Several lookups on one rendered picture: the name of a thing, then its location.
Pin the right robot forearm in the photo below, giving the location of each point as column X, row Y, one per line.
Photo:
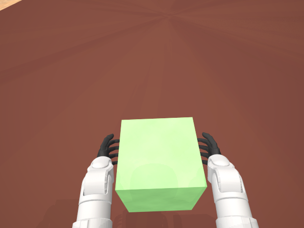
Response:
column 229, row 194

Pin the robot left hand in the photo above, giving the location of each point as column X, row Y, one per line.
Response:
column 105, row 150

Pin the carton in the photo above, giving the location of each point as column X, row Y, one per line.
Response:
column 159, row 165

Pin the left robot forearm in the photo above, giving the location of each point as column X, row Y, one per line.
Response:
column 95, row 200

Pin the robot right hand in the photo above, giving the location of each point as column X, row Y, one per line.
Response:
column 211, row 147

